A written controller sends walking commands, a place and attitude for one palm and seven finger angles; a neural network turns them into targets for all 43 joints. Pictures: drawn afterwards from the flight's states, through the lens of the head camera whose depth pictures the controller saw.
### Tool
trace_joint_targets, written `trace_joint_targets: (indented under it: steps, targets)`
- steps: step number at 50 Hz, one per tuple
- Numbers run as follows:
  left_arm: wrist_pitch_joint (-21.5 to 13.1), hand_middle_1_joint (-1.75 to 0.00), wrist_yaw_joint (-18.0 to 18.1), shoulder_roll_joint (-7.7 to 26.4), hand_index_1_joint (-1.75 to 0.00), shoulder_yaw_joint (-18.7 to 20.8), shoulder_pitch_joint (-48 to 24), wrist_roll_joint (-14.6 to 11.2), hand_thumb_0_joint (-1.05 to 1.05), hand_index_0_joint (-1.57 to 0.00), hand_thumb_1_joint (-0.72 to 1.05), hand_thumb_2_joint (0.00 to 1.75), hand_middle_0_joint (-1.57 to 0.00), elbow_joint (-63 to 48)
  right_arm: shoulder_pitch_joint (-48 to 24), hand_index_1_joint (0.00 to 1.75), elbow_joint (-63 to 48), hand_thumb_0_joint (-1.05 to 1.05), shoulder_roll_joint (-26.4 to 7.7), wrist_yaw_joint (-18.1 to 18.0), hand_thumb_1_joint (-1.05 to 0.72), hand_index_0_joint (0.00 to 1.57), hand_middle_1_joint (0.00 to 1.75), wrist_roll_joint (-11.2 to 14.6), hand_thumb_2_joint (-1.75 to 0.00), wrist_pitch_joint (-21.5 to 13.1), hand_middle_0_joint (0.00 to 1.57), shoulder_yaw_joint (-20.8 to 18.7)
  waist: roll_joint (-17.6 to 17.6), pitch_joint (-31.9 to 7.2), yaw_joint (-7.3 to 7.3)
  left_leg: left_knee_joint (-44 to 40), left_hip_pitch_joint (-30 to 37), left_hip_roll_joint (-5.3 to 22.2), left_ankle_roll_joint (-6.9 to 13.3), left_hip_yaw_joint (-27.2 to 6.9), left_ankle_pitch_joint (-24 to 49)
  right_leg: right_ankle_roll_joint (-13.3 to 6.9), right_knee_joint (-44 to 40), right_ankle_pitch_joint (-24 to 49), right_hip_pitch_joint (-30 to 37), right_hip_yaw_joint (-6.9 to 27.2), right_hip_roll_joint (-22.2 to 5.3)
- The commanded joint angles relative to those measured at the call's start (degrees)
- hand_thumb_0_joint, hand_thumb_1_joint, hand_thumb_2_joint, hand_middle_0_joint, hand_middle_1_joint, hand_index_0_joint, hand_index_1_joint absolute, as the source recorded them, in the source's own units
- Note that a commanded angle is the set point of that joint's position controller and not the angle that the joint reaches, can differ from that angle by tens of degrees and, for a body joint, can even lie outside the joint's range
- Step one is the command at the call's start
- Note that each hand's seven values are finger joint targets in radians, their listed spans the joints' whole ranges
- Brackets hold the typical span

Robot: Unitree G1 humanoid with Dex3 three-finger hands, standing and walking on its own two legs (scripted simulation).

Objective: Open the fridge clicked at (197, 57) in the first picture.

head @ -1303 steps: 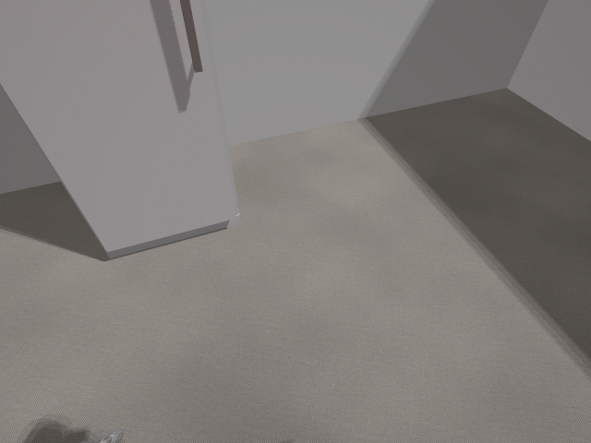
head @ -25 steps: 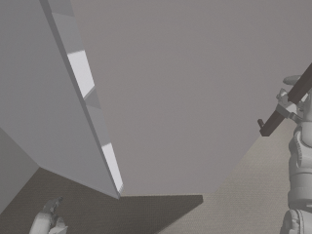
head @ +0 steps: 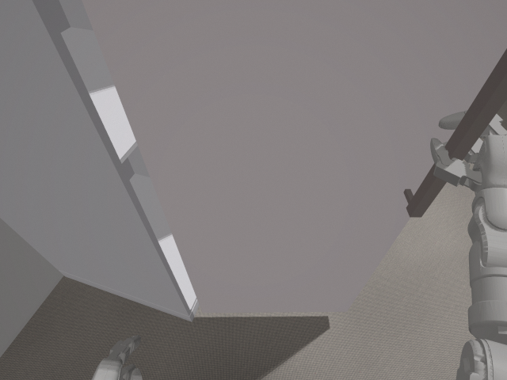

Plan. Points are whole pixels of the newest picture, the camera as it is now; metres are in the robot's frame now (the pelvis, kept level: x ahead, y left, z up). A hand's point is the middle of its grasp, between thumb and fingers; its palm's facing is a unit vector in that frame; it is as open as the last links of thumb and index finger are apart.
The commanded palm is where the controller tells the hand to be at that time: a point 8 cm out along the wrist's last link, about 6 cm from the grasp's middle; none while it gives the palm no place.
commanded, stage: loosen the grip on the handle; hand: right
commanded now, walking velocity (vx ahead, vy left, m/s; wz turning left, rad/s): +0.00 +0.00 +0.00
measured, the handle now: (466, 116) +0.44 -0.27 +0.21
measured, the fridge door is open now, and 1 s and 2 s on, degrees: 71 70 70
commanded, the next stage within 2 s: slip the hand off the handle in 0.50 s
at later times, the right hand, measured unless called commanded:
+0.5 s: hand (441, 175) +0.39 -0.25 +0.14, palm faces +0.33 +0.91 -0.25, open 14.1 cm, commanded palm +0.35 -0.29 +0.15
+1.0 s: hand (476, 178) +0.39 -0.30 +0.14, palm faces +0.38 +0.89 -0.25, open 14.7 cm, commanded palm +0.35 -0.34 +0.15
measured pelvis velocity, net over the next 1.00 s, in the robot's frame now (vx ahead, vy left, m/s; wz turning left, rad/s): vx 0.05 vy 0.01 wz -0.02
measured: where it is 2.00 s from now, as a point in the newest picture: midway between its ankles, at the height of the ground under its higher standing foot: outside the picture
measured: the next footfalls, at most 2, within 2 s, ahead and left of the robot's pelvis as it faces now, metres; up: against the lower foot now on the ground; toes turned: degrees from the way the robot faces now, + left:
none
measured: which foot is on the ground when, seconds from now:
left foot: down 0.00-1.00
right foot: down 0.00-1.00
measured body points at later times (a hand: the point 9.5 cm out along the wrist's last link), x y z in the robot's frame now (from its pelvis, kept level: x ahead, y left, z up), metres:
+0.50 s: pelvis +0.01 +0.02 -0.01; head +0.04 +0.02 +0.44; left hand +0.13 +0.28 -0.12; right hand +0.37 -0.30 +0.16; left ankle +0.03 +0.13 -0.74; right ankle +0.03 -0.10 -0.73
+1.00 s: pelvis +0.05 +0.01 -0.01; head +0.08 +0.01 +0.44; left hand +0.18 +0.27 -0.12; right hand +0.36 -0.35 +0.15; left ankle +0.03 +0.13 -0.73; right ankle +0.03 -0.10 -0.73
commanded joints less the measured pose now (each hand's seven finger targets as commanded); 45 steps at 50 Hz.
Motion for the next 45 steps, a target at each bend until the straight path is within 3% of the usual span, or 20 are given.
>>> trace_joint_targets:
  steps: [1,3,6,8,10,13,15,16,17,18,21,23,27,29,32,34,37,39,42,45]
  targets:
    - [-3.58,-0.30,-1.43,11.29,-0.30,3.86,-1.15,0.29,0.00,-0.20,0.90,0.90,-0.20,-8.89,-12.16,1.40,-13.26,0.00,-11.87,0.20,-0.30,0.45,1.40,4.90,-0.61,-5.53,0.45,-8.07,-4.48,-22.31,-2.11,-0.84,0.01,-2.46,1.95,2.23,6.87,1.87,-2.46,16.77,13.41,3.49,-0.24]
    - [-2.81,-0.30,-2.06,11.35,-0.30,3.25,-1.15,-0.36,0.00,-0.20,0.90,0.90,-0.20,-9.48,-13.24,1.40,-11.56,0.00,-8.39,-1.78,-0.05,0.45,1.40,3.18,-0.49,-7.23,0.45,-3.05,1.35,-14.19,0.14,-0.83,-3.57,-2.34,1.65,2.52,-0.71,0.53,-3.28,3.21,5.94,3.76,-0.37]
    - [-2.37,-0.30,-1.48,11.50,-0.30,2.87,-2.41,-1.33,0.00,-0.20,0.90,0.90,-0.20,-10.97,-13.77,1.40,-13.46,0.00,-12.47,-3.95,0.31,0.45,1.40,1.46,-0.32,-8.09,0.45,-3.29,-3.42,-13.78,-0.70,-1.08,-4.91,-1.48,1.88,0.41,-8.62,-0.41,-4.31,-9.19,2.12,3.51,0.73]
    - [-2.19,-0.30,-0.75,11.57,-0.30,2.54,-2.44,-1.71,0.00,-0.20,0.90,0.90,-0.20,-11.22,-16.62,1.37,-14.64,0.00,-13.78,-4.53,0.55,0.42,1.37,1.35,-0.20,-8.32,0.42,-2.73,-1.86,-12.95,0.09,-2.24,-4.61,-1.12,1.69,-0.87,-11.66,-0.91,-3.89,-11.68,0.45,2.90,1.05]
    - [-2.60,-0.30,0.17,11.47,-0.30,2.03,-2.56,-2.36,0.00,-0.20,0.90,0.90,-0.20,-10.61,-16.87,1.33,-12.68,0.00,-14.23,-4.21,0.55,0.40,1.33,1.85,-0.20,-7.93,0.40,-1.99,-1.06,-9.90,0.65,-3.57,-5.79,-0.87,1.51,-1.74,-15.09,-1.08,-3.73,-14.20,-1.11,2.70,1.46]
    - [-3.24,-0.30,1.13,11.52,-0.30,2.23,-2.23,-2.14,0.00,-0.20,0.90,0.90,-0.20,-9.64,-22.43,1.28,-17.01,0.00,-16.60,-4.10,0.55,0.36,1.28,2.99,-0.20,-9.53,0.36,-3.22,-3.31,-14.23,1.05,-3.71,-4.91,-0.93,1.38,-2.91,-15.35,-1.31,-2.31,-12.65,0.08,2.70,1.83]
    - [-3.85,-0.30,1.32,10.85,-0.30,2.04,-2.44,-1.82,0.00,-0.20,0.90,0.90,-0.20,-9.08,-20.50,1.25,-17.85,0.00,-15.45,-4.40,0.55,0.33,1.25,3.82,-0.20,-10.64,0.33,-3.45,-4.42,-15.32,0.32,-2.93,-3.74,-1.16,1.58,-2.78,-13.17,-1.24,-1.55,-10.21,0.54,2.74,1.93]
    - [-3.65,-0.30,1.57,11.35,-0.30,2.26,-1.31,-1.49,0.00,-0.20,0.90,0.90,-0.20,-8.01,-14.68,1.23,-12.91,0.00,-20.00,-4.53,0.55,0.32,1.23,3.64,-0.20,-10.65,0.32,-8.55,-2.46,-14.27,-0.43,-2.75,-3.25,-1.10,1.45,-2.87,-13.00,-1.19,-0.90,-9.24,-1.45,2.43,1.93]
    - [-3.18,-0.30,1.64,11.66,-0.30,1.82,-1.41,-1.48,0.00,-0.20,0.90,0.90,-0.20,-7.89,-14.04,1.22,-12.25,0.00,-20.29,-4.26,0.55,0.30,1.22,3.89,-0.20,-10.71,0.30,-8.37,-1.88,-12.98,-0.36,-3.02,-3.00,-0.93,1.25,-3.12,-12.80,-1.30,-0.52,-8.42,-2.86,2.43,2.04]
    - [-3.38,-0.30,1.54,11.14,-0.30,1.51,-1.97,-1.66,0.00,-0.20,0.90,0.90,-0.20,-8.40,-15.40,1.20,-13.05,0.00,-17.57,-3.49,0.55,0.29,1.20,4.50,-0.20,-11.02,0.29,-6.11,-2.25,-12.87,0.15,-3.02,-2.96,-0.65,1.09,-3.47,-12.06,-1.43,-0.23,-7.46,-3.10,2.33,2.11]
    - [-3.73,-0.30,1.71,10.75,-0.30,1.71,-1.68,-1.40,0.00,-0.20,0.90,0.90,-0.20,-8.42,-15.82,1.15,-15.84,0.00,-17.18,-2.77,0.55,0.25,1.15,5.18,-0.20,-10.69,0.25,-6.05,-4.10,-16.86,0.14,-1.34,-2.17,-0.95,1.09,-2.83,-6.28,-1.38,1.00,-2.86,-0.84,2.23,2.06]
    - [-3.42,-0.30,1.65,10.86,-0.30,1.70,-0.79,-1.36,0.00,-0.20,0.90,0.90,-0.20,-8.07,-13.10,1.15,-14.17,0.00,-16.95,-2.43,0.55,0.25,1.15,5.74,-0.20,-9.89,0.25,-7.15,-1.19,-16.84,0.00,-0.43,-1.07,-1.12,0.90,-2.22,-0.98,-1.50,1.61,0.74,-1.43,2.51,1.96]
    - [-2.82,-0.30,1.57,10.67,-0.30,1.98,0.15,-1.05,0.00,-0.20,0.90,0.90,-0.20,-7.98,-9.74,1.15,-16.47,0.00,-17.78,-1.85,0.55,0.25,1.15,6.57,-0.20,-8.21,0.25,-9.98,-0.67,-19.78,-0.88,2.14,1.57,-1.35,0.72,-1.32,9.93,-1.28,3.07,8.40,-0.30,2.28,2.02]
    - [-2.73,-0.30,1.05,9.98,-0.30,2.13,-0.06,-1.01,0.00,-0.20,0.90,0.90,-0.20,-9.21,-7.38,1.15,-20.51,0.00,-14.88,-1.44,0.55,0.25,1.15,6.44,-0.20,-8.04,0.25,-7.98,-2.07,-22.42,-1.33,3.47,2.55,-1.51,0.76,-0.90,14.49,-1.15,3.51,12.26,1.46,2.09,2.12]
    - [-1.83,-0.30,1.35,10.34,-0.30,2.26,0.86,-0.75,0.00,-0.20,0.90,0.90,-0.20,-8.40,-9.22,1.15,-20.22,0.00,-19.23,-1.61,0.55,0.25,1.15,5.22,-0.20,-8.13,0.25,-11.31,-1.80,-20.94,-0.65,4.15,1.32,-1.77,0.74,-0.70,15.36,-1.29,4.25,13.63,1.09,2.40,1.81]
    - [-1.73,-0.30,1.02,9.93,-0.30,2.43,0.85,-0.74,0.00,-0.20,0.90,0.90,-0.20,-9.30,-6.66,1.15,-22.55,0.00,-16.73,-0.46,0.55,0.25,1.15,5.56,-0.20,-8.46,0.25,-9.69,-3.47,-23.56,-0.95,4.93,1.87,-1.88,0.86,-0.54,18.17,-1.11,4.76,16.75,3.01,2.18,1.86]
    - [-1.20,-0.30,1.28,10.17,-0.30,2.65,0.91,-0.78,0.00,-0.20,0.90,0.90,-0.20,-9.19,-2.52,1.15,-23.31,0.00,-19.61,0.78,0.55,0.25,1.15,6.55,-0.20,-8.53,0.25,-13.21,-3.89,-22.98,-1.92,5.31,2.71,-2.13,1.04,-0.42,19.79,-0.97,4.98,19.10,2.92,2.46,1.64]
    - [-1.20,-0.30,1.13,9.95,-0.30,2.54,0.73,-1.13,0.00,-0.20,0.90,0.90,-0.20,-9.84,-1.06,1.15,-23.94,0.00,-16.51,2.13,0.55,0.25,1.15,7.46,-0.20,-7.84,0.25,-10.86,-3.43,-22.03,-1.43,5.35,1.62,-2.19,0.96,0.08,20.11,-0.76,4.90,20.20,3.27,2.66,1.53]
    - [-0.90,-0.30,1.84,10.19,-0.30,2.57,0.54,-1.46,0.00,-0.20,0.90,0.90,-0.20,-9.22,-2.91,1.15,-24.07,0.00,-18.17,2.53,0.55,0.25,1.15,7.96,-0.20,-6.94,0.25,-12.24,-4.48,-18.95,-1.00,4.67,-0.39,-2.30,1.12,0.26,16.71,-0.69,4.62,17.76,2.87,2.99,1.44]
    - [-1.01,-0.30,2.08,10.37,-0.30,2.65,0.83,-1.31,0.00,-0.20,0.90,0.90,-0.20,-9.40,-4.01,1.15,-24.65,0.00,-18.66,3.25,0.55,0.25,1.15,7.72,-0.20,-6.81,0.25,-11.72,-5.02,-20.43,-0.61,4.96,-1.22,-2.36,1.25,0.36,15.64,-0.45,4.78,18.04,3.98,3.56,1.48]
